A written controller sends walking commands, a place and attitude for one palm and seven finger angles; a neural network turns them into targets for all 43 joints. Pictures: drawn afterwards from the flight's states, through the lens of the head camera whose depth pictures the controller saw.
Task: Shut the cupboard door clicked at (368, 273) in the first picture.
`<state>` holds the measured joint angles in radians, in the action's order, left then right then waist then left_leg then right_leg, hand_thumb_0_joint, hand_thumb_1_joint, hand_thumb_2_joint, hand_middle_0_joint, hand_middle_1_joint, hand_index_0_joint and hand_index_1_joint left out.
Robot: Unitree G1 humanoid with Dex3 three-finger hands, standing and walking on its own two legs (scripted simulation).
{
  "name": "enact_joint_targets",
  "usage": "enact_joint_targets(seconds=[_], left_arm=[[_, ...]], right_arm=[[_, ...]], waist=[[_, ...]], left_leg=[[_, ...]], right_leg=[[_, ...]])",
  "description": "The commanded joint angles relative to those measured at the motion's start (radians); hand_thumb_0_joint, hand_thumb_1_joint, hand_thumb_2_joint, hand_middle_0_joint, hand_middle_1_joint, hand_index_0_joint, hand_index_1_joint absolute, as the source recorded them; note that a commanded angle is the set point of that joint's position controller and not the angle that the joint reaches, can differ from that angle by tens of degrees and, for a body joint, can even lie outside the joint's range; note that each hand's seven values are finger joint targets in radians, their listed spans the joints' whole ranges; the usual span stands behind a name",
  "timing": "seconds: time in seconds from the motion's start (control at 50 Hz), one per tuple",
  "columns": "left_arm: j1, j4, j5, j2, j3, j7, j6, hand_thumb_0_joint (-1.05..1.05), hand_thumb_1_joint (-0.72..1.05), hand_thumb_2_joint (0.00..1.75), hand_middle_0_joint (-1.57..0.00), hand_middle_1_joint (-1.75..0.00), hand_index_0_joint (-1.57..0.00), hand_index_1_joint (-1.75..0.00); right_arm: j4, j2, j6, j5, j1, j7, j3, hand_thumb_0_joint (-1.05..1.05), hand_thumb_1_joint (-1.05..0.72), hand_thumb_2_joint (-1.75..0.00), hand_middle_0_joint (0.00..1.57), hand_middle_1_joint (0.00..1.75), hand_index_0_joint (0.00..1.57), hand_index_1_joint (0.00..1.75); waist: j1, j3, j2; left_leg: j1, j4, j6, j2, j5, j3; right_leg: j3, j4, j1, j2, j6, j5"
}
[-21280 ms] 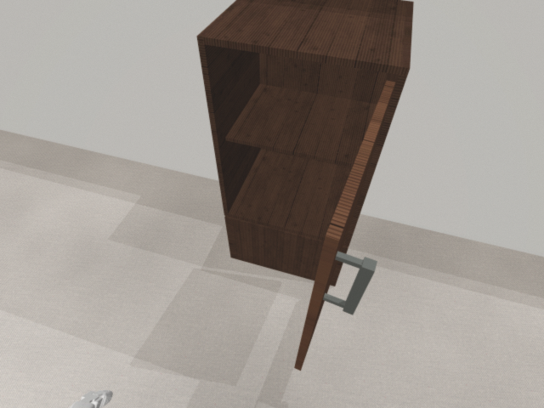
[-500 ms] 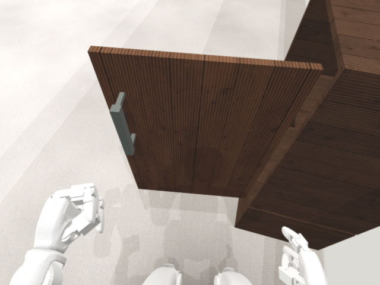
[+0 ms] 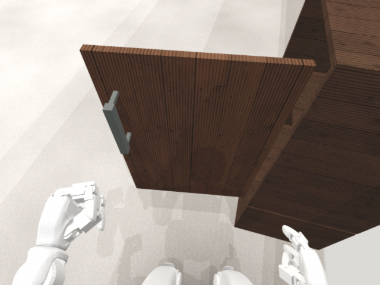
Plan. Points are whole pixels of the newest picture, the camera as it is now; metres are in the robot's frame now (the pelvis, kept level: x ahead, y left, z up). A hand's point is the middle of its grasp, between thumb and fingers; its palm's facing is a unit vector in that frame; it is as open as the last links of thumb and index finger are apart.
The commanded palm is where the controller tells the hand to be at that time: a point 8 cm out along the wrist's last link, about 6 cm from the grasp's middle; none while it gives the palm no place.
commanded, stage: bring the fist close to the handle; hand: left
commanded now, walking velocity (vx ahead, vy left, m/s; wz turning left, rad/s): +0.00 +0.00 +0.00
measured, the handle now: (120, 124) +0.44 +0.20 +0.06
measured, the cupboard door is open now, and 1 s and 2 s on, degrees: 100 100 93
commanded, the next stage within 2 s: push the door shut along its arc in 1.28 s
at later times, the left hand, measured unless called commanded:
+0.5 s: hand (115, 183) +0.29 +0.17 +0.06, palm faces -0.03 -1.00 -0.03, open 3.1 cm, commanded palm +0.28 +0.23 +0.06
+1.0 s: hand (125, 156) +0.35 +0.17 +0.06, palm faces -0.03 -1.00 -0.01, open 3.1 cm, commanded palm +0.32 +0.22 +0.06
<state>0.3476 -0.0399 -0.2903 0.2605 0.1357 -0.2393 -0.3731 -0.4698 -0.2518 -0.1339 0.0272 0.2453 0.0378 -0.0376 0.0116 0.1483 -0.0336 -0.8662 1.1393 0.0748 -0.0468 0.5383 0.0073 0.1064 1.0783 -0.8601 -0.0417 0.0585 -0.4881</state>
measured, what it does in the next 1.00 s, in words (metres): stands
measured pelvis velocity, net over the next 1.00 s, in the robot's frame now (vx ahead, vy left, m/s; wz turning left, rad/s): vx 0.00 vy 0.00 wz -0.02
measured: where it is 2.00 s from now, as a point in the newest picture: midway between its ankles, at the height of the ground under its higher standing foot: outside the picture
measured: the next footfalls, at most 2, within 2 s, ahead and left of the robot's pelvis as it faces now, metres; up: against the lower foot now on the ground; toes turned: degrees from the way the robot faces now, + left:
none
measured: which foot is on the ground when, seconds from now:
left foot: down 0.00-1.00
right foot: down 0.00-1.00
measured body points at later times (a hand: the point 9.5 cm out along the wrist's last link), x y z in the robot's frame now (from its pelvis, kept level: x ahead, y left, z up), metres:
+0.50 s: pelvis +0.00 +0.00 +0.01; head +0.07 +0.00 +0.45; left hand +0.29 +0.22 +0.07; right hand +0.16 -0.25 -0.08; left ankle +0.01 +0.07 -0.66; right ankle +0.02 -0.09 -0.66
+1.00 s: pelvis +0.00 +0.00 +0.01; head +0.08 +0.00 +0.45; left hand +0.35 +0.22 +0.07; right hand +0.14 -0.25 -0.09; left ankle +0.01 +0.07 -0.66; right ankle +0.02 -0.09 -0.66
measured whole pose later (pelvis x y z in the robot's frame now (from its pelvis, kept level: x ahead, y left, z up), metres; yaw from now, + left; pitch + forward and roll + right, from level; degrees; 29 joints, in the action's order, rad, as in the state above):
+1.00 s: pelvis +0.00 +0.00 +0.01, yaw -1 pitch +16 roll -2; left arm -0.18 0.42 -0.23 0.24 0.15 -0.18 -0.38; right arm -0.57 -0.26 -0.07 0.04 0.25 0.02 -0.02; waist -0.02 0.13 -0.03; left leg -0.84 1.06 0.08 -0.05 0.51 0.04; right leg 0.07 1.03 -0.85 -0.04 0.05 -0.46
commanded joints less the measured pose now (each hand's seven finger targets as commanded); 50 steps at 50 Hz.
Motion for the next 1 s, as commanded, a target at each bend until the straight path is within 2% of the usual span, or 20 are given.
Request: enact_joint_targets(seconds=[0.0, 0.1, 0.16, 0.2, 0.26, 0.3, 0.42, 0.48, 0.52, 0.56, 0.6, 0.64, 0.7, 0.76, 0.78, 0.82, 0.86, 0.9, 0.94, 0.98], left_arm=[[-0.164, -0.183, -0.022, 0.136, 0.09, -0.006, -0.069, 0.0, 0.9, 0.9, -1.3, -1.5, -1.3, -1.5], [-0.181, -0.125, -0.021, 0.146, 0.099, -0.02, -0.035, 0.0, 0.9, 0.9, -1.3, -1.5, -1.3, -1.5], [-0.255, -0.106, -0.011, 0.126, 0.075, -0.011, -0.025, 0.0, 0.9, 0.9, -1.3, -1.5, -1.3, -1.5], [-0.261, -0.092, -0.011, 0.141, 0.095, 0.002, -0.027, 0.0, 0.9, 0.9, -1.3, -1.5, -1.3, -1.5], [-0.277, -0.086, -0.002, 0.108, 0.064, 0.015, -0.037, 0.0, 0.9, 0.9, -1.3, -1.5, -1.3, -1.5], [-0.297, -0.049, 0.005, 0.136, 0.093, 0.027, -0.039, 0.0, 0.9, 0.9, -1.3, -1.5, -1.3, -1.5], [-0.427, -0.009, 0.024, 0.11, 0.054, 0.035, -0.053, 0.0, 0.9, 0.9, -1.3, -1.5, -1.3, -1.5], [-0.477, 0.04, 0.022, 0.125, 0.079, 0.04, -0.058, 0.0, 0.9, 0.9, -1.3, -1.5, -1.3, -1.5], [-0.499, 0.056, 0.022, 0.137, 0.091, 0.039, -0.062, 0.0, 0.9, 0.9, -1.3, -1.5, -1.3, -1.5], [-0.518, 0.069, 0.022, 0.104, 0.056, 0.033, -0.06, 0.0, 0.9, 0.9, -1.3, -1.5, -1.3, -1.5], [-0.523, 0.116, 0.024, 0.143, 0.095, 0.037, -0.054, 0.0, 0.9, 0.9, -1.3, -1.5, -1.3, -1.5], [-0.6, 0.135, 0.032, 0.111, 0.057, 0.034, -0.055, 0.0, 0.9, 0.9, -1.3, -1.5, -1.3, -1.5], [-0.646, 0.173, 0.031, 0.147, 0.096, 0.041, -0.059, 0.0, 0.9, 0.9, -1.3, -1.5, -1.3, -1.5], [-0.674, 0.187, 0.037, 0.116, 0.071, 0.043, -0.069, 0.0, 0.9, 0.9, -1.3, -1.5, -1.3, -1.5], [-0.699, 0.203, 0.036, 0.113, 0.067, 0.045, -0.07, 0.0, 0.9, 0.9, -1.3, -1.5, -1.3, -1.5], [-0.728, 0.255, 0.044, 0.14, 0.09, 0.049, -0.07, 0.0, 0.9, 0.9, -1.3, -1.5, -1.3, -1.5], [-0.78, 0.262, 0.049, 0.128, 0.079, 0.05, -0.077, 0.0, 0.9, 0.9, -1.3, -1.5, -1.3, -1.5], [-0.736, 0.25, 0.05, 0.131, 0.08, 0.05, -0.079, 0.0, 0.9, 0.9, -1.3, -1.5, -1.3, -1.5], [-0.708, 0.249, 0.048, 0.111, 0.07, 0.052, -0.08, 0.0, 0.9, 0.9, -1.3, -1.5, -1.3, -1.5], [-0.71, 0.25, 0.053, 0.082, 0.039, 0.055, -0.081, 0.0, 0.9, 0.9, -1.3, -1.5, -1.3, -1.5]], right_arm=[[0.134, -0.138, -0.058, 0.0, -0.027, 0.012, 0.063, 0.0, -0.9, -0.9, 0.2, 0.3, 0.2, 0.3], [0.126, -0.138, -0.05, 0.006, -0.019, 0.01, 0.061, 0.0, -0.9, -0.9, 0.2, 0.3, 0.2, 0.3], [0.123, -0.136, -0.045, 0.007, -0.023, 0.007, 0.059, 0.0, -0.9, -0.9, 0.2, 0.3, 0.2, 0.3], [0.119, -0.138, -0.043, 0.005, -0.02, 0.006, 0.062, 0.0, -0.9, -0.9, 0.2, 0.3, 0.2, 0.3], [0.119, -0.133, -0.04, 0.005, -0.021, 0.0, 0.062, 0.0, -0.9, -0.9, 0.2, 0.3, 0.2, 0.3], [0.11, -0.139, -0.033, 0.003, -0.014, 0.0, 0.065, 0.0, -0.9, -0.9, 0.2, 0.3, 0.2, 0.3], [0.094, -0.137, -0.023, 0.004, -0.027, -0.004, 0.065, 0.0, -0.9, -0.9, 0.2, 0.3, 0.2, 0.3], [0.079, -0.138, -0.019, 0.004, -0.022, -0.001, 0.068, 0.0, -0.9, -0.9, 0.2, 0.3, 0.2, 0.3], [0.069, -0.138, -0.017, 0.005, -0.021, -0.001, 0.069, 0.0, -0.9, -0.9, 0.2, 0.3, 0.2, 0.3], [0.068, -0.136, -0.016, 0.007, -0.02, -0.004, 0.069, 0.0, -0.9, -0.9, 0.2, 0.3, 0.2, 0.3], [0.057, -0.143, -0.008, 0.005, -0.009, -0.003, 0.071, 0.0, -0.9, -0.9, 0.2, 0.3, 0.2, 0.3], [0.052, -0.138, -0.005, 0.007, -0.011, -0.005, 0.068, 0.0, -0.9, -0.9, 0.2, 0.3, 0.2, 0.3], [0.044, -0.145, 0.001, 0.007, -0.005, -0.003, 0.072, 0.0, -0.9, -0.9, 0.2, 0.3, 0.2, 0.3], [0.041, -0.139, 0.003, 0.007, -0.004, -0.007, 0.073, 0.0, -0.9, -0.9, 0.2, 0.3, 0.2, 0.3], [0.035, -0.14, 0.005, 0.007, 0.0, -0.008, 0.071, 0.0, -0.9, -0.9, 0.2, 0.3, 0.2, 0.3], [0.025, -0.144, 0.011, 0.006, 0.007, -0.008, 0.072, 0.0, -0.9, -0.9, 0.2, 0.3, 0.2, 0.3], [0.02, -0.143, 0.014, 0.007, 0.009, -0.01, 0.073, 0.0, -0.9, -0.9, 0.2, 0.3, 0.2, 0.3], [0.032, -0.149, 0.016, 0.007, 0.014, -0.014, 0.08, 0.0, -0.9, -0.9, 0.2, 0.3, 0.2, 0.3], [0.03, -0.143, 0.022, 0.009, 0.019, -0.02, 0.079, 0.0, -0.9, -0.9, 0.2, 0.3, 0.2, 0.3], [0.031, -0.143, 0.027, 0.009, 0.021, -0.024, 0.081, 0.0, -0.9, -0.9, 0.2, 0.3, 0.2, 0.3]], waist=[[-0.021, 0.224, 0.0], [-0.01, 0.242, -0.006], [-0.019, 0.223, -0.022], [-0.012, 0.235, -0.001], [-0.011, 0.241, -0.02], [-0.013, 0.237, 0.032], [-0.023, 0.248, -0.016], [-0.023, 0.26, 0.028], [-0.014, 0.286, 0.002], [-0.02, 0.285, -0.014], [-0.018, 0.284, 0.029], [-0.035, 0.268, 0.007], [-0.026, 0.285, 0.02], [-0.023, 0.314, -0.012], [-0.034, 0.3, 0.003], [-0.035, 0.294, 0.027], [-0.035, 0.3, 0.0], [-0.02, 0.355, -0.021], [-0.015, 0.35, -0.019], [-0.026, 0.326, -0.004]], left_leg=[[0.079, -0.167, -0.056, 0.036, -0.233, -0.081], [0.095, -0.181, -0.057, 0.036, -0.281, -0.075], [0.102, -0.19, -0.058, 0.036, -0.273, -0.074], [0.108, -0.192, -0.058, 0.036, -0.285, -0.075], [0.131, -0.203, -0.062, 0.037, -0.303, -0.073], [0.106, -0.199, -0.056, 0.037, -0.293, -0.071], [0.121, -0.207, -0.056, 0.036, -0.277, -0.068], [0.117, -0.207, -0.053, 0.035, -0.277, -0.065], [0.129, -0.208, -0.056, 0.037, -0.301, -0.064], [0.155, -0.216, -0.058, 0.038, -0.315, -0.066], [0.135, -0.211, -0.054, 0.038, -0.328, -0.064], [0.14, -0.216, -0.056, 0.04, -0.313, -0.064], [0.138, -0.214, -0.056, 0.04, -0.312, -0.064], [0.176, -0.219, -0.061, 0.041, -0.344, -0.064], [0.175, -0.219, -0.061, 0.042, -0.342, -0.065], [0.149, -0.217, -0.058, 0.043, -0.332, -0.063], [0.172, -0.223, -0.064, 0.044, -0.345, -0.068], [0.215, -0.221, -0.068, 0.045, -0.399, -0.068], [0.241, -0.232, -0.079, 0.05, -0.446, -0.073], [0.245, -0.237, -0.079, 0.054, -0.445, -0.077]], right_leg=[[-0.111, -0.151, 0.205, 0.015, -0.017, 0.16], [-0.113, -0.158, 0.249, 0.018, -0.018, 0.222], [-0.106, -0.159, 0.232, 0.021, -0.019, 0.218], [-0.109, -0.16, 0.247, 0.019, -0.018, 0.231], [-0.099, -0.153, 0.241, 0.021, -0.018, 0.252], [-0.105, -0.159, 0.252, 0.02, -0.02, 0.246], [-0.109, -0.158, 0.236, 0.027, -0.019, 0.233], [-0.115, -0.164, 0.252, 0.026, -0.022, 0.24], [-0.118, -0.159, 0.266, 0.027, -0.02, 0.266], [-0.108, -0.159, 0.252, 0.026, -0.02, 0.277], [-0.115, -0.162, 0.272, 0.023, -0.021, 0.297], [-0.111, -0.162, 0.249, 0.028, -0.023, 0.286], [-0.117, -0.164, 0.257, 0.025, -0.021, 0.283], [-0.109, -0.156, 0.251, 0.026, -0.02, 0.309], [-0.106, -0.16, 0.244, 0.026, -0.022, 0.311], [-0.113, -0.16, 0.248, 0.025, -0.023, 0.306], [-0.106, -0.155, 0.235, 0.025, -0.019, 0.31], [-0.103, -0.149, 0.246, 0.022, -0.018, 0.339], [-0.093, -0.151, 0.247, 0.021, -0.017, 0.359], [-0.088, -0.156, 0.226, 0.021, -0.02, 0.348]])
